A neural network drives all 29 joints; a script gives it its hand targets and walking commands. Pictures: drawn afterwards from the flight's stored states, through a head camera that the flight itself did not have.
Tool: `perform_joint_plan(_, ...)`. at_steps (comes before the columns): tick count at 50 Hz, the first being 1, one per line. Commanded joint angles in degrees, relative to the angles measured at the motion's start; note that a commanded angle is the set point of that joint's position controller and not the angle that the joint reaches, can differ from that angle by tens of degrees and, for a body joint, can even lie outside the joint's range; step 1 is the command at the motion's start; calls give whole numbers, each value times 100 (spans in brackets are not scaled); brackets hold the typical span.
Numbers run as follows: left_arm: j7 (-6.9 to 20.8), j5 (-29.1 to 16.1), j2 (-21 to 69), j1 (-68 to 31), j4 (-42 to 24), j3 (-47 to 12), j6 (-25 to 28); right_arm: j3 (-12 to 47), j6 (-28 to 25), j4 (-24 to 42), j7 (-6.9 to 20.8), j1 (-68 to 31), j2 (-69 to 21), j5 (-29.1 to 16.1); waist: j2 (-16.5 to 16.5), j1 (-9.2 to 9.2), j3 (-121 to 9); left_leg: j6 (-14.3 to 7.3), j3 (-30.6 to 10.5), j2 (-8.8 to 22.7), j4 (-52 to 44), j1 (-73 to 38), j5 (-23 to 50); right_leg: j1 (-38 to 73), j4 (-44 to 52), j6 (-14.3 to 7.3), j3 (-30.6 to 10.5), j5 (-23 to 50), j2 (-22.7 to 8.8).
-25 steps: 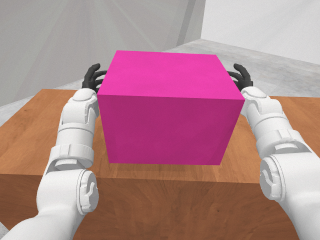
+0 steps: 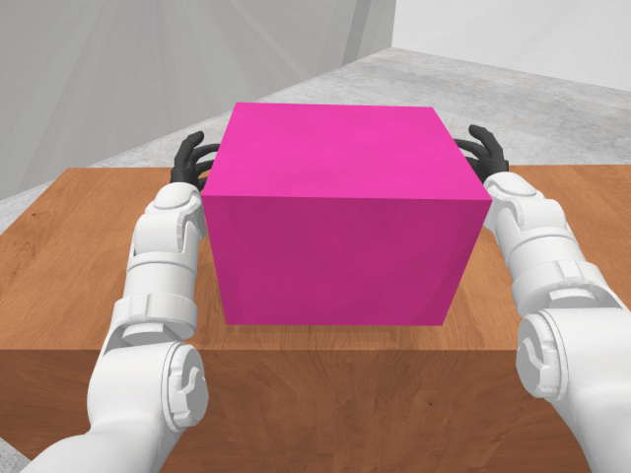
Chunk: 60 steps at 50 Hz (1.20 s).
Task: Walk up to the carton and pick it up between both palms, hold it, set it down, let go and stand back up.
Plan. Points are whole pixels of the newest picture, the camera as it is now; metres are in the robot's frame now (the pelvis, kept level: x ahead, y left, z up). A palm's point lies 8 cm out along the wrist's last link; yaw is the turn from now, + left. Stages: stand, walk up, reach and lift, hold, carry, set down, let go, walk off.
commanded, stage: set down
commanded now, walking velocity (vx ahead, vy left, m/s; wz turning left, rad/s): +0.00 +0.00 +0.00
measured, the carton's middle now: (335, 209) +0.43 -0.03 +0.16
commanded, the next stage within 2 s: none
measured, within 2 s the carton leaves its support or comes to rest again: rests again in 0.90 s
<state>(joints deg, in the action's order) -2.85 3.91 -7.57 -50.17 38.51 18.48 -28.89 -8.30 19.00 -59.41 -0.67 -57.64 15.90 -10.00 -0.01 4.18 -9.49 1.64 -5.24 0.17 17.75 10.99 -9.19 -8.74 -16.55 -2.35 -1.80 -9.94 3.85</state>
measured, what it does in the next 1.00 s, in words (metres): stands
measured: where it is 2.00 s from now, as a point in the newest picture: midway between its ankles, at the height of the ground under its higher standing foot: outside the picture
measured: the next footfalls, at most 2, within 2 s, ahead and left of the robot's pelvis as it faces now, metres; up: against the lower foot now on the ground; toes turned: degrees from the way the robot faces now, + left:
none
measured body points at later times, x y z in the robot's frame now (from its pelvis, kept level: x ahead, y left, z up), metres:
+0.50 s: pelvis -0.01 +0.00 +0.00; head -0.03 +0.01 +0.45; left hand +0.42 +0.16 +0.18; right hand +0.41 -0.23 +0.18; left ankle +0.00 +0.14 -0.75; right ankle -0.02 -0.08 -0.75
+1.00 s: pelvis -0.01 +0.01 +0.00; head -0.03 +0.02 +0.45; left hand +0.41 +0.16 +0.16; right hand +0.40 -0.22 +0.16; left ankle +0.00 +0.14 -0.75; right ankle -0.02 -0.08 -0.75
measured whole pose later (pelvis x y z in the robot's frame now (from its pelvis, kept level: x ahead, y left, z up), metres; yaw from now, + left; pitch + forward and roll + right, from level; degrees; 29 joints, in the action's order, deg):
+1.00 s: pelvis -0.01 +0.01 +0.00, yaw -2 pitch +3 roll +0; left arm -2.7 8.2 -3.2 -44.3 39.0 20.0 -20.7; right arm -22.2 8.0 -57.8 6.3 -50.2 11.3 5.2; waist -1.4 1.9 -7.2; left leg 1.0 -2.6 -0.2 16.2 11.8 -7.5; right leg -11.5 -17.6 -2.0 0.3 -9.1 2.2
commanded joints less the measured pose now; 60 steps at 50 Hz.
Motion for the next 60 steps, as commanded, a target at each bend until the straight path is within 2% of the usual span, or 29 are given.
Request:
perform_joint_plan(1, 649, -349, 2822, -4261, -964, -1543, 222, 769, -527, 1903, 821, -4436, -2951, -238, -199, -56, -2440, -42, 292, -216, -65, -774, 942, 1147, -362, 713, 253, 3658, -155)
perform_joint_plan(7, 620, -287, 2844, -4246, -1112, -1580, 303, 588, -703, 1995, 933, -4287, -2911, 38, -104, -18, -2574, 5, 335, -191, -65, -877, 1025, 1115, -413, 729, 318, 3821, -195)
perform_joint_plan(10, 568, -296, 2899, -4274, -1167, -1642, 358, 520, -802, 2021, 1012, -4303, -2879, 139, -29, -64, -2707, 57, 344, -161, -23, -986, 1094, 984, -406, 702, 391, 3680, -192)
perform_joint_plan(17, 518, -306, 2939, -4142, -1202, -1704, 478, 511, -968, 2140, 1068, -4198, -2958, 332, -103, -114, -2883, 20, 376, -164, -26, -863, 1117, 1150, -465, 721, 410, 3796, -219)
perform_joint_plan(32, 558, -22, 2790, -3794, -826, -1400, 679, -26, -1232, 1790, 1295, -3759, -2753, 963, -139, -163, -2444, -8, 507, -90, -216, -758, 675, 841, -300, 678, 495, 2790, -300)
perform_joint_plan(40, 487, 13, 2853, -3699, -746, -1449, 925, -136, -1488, 1674, 1428, -3604, -2702, 1128, -79, -218, -2487, 36, 532, -39, -151, -944, 750, 559, -231, 610, 601, 2417, -294)
perform_joint_plan(45, 478, 80, 2819, -3546, -710, -1431, 968, -216, -1531, 1389, 1479, -3270, -2645, 1260, -110, -183, -2270, 23, 546, -16, -165, -1024, 720, 413, -184, 602, 625, 2188, -305)
perform_joint_plan(56, 515, 184, 2842, -3295, -825, -1454, 1093, -290, -1651, 1059, 1513, -2719, -2626, 1379, -25, -82, -2036, 61, 553, -27, -138, -1087, 872, 493, -211, 613, 648, 2379, -334)
perform_joint_plan(57, 519, 218, 2837, -3216, -783, -1433, 1089, -290, -1656, 1072, 1518, -2701, -2620, 1384, -15, -97, -1975, 62, 552, -25, -135, -1081, 879, 486, -203, 611, 653, 2367, -333)
perform_joint_plan(58, 520, 414, 2980, -2756, -816, -1502, 1153, -59, -1768, 920, 1524, -2398, -2772, 1345, -26, -293, -1986, 123, 679, -44, -109, -1105, 1224, 600, -222, 591, 586, 2493, -292)
perform_joint_plan(60, 535, 491, 3015, -2603, -765, -1503, 1222, -62, -1880, 854, 1508, -2334, -2734, 1407, -73, -336, -1933, 122, 690, -33, -127, -1053, 1343, 711, -181, 583, 601, 2498, -283)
